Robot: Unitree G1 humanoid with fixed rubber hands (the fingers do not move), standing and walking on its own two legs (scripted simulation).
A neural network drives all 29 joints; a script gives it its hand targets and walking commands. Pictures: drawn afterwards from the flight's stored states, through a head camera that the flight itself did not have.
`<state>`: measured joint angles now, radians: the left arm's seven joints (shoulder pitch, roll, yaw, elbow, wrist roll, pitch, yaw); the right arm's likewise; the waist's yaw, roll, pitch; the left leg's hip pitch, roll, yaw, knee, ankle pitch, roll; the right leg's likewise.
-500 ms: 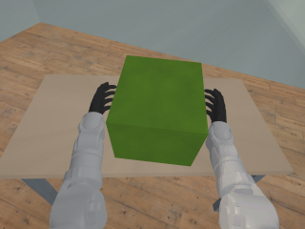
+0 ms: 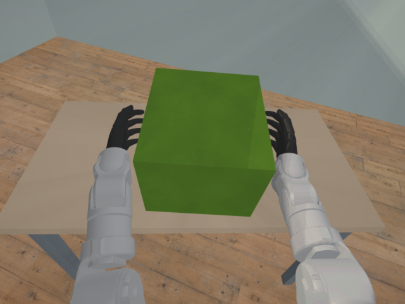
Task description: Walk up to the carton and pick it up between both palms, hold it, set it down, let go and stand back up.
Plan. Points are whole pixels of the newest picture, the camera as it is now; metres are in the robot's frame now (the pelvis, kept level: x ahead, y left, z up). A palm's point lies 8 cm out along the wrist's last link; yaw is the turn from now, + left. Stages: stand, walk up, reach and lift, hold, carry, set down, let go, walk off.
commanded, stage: reach and lift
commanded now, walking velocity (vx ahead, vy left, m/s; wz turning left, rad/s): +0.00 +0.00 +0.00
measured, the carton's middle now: (203, 142) +0.43 +0.00 +0.08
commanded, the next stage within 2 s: hold in 1.16 s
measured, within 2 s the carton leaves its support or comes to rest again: neither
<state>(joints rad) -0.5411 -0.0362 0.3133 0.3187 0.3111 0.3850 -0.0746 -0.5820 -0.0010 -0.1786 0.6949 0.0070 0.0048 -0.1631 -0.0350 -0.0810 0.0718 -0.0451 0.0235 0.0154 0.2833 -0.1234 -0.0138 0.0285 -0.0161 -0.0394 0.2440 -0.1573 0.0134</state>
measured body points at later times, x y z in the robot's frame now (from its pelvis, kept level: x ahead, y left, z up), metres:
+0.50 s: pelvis +0.00 -0.01 +0.00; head -0.02 +0.03 +0.45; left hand +0.37 +0.16 +0.15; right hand +0.37 -0.17 +0.15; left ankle +0.03 +0.12 -0.75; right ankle -0.01 -0.13 -0.75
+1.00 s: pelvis +0.00 -0.01 +0.00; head -0.03 +0.03 +0.45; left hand +0.37 +0.17 +0.16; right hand +0.37 -0.17 +0.16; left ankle +0.03 +0.12 -0.75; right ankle -0.01 -0.13 -0.75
